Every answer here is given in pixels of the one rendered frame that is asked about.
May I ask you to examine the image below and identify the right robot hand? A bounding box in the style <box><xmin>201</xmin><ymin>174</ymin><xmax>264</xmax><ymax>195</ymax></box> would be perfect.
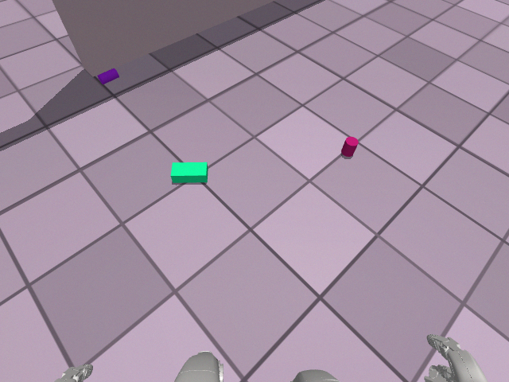
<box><xmin>424</xmin><ymin>334</ymin><xmax>488</xmax><ymax>382</ymax></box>

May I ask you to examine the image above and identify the left robot hand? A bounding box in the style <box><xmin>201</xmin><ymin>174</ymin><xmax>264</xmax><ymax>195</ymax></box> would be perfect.
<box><xmin>54</xmin><ymin>364</ymin><xmax>93</xmax><ymax>382</ymax></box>

